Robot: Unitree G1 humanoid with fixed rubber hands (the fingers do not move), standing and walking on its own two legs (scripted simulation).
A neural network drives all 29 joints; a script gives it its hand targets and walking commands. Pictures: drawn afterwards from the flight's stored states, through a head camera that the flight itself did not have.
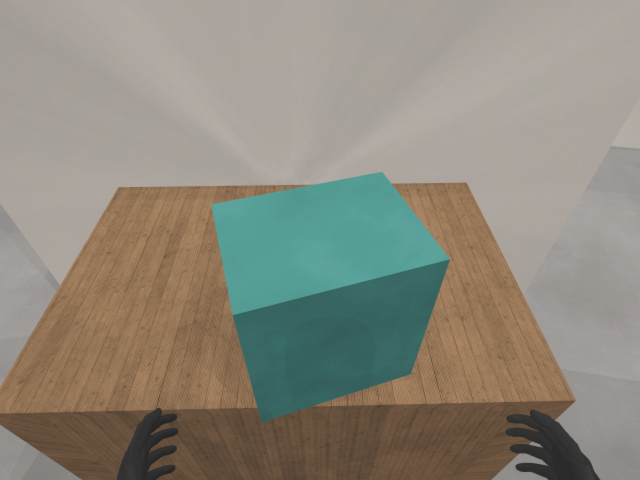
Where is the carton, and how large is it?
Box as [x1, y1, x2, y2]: [211, 172, 449, 421]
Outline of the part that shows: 382,172 211,204 232,314 261,421 409,374 412,369 449,258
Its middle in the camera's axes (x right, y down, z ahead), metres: +0.00 +0.08 +0.52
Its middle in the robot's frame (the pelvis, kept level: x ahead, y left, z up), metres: +0.35 +0.02 +0.06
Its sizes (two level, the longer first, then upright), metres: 0.226 0.169 0.250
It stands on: a pedestal, 0.71 m high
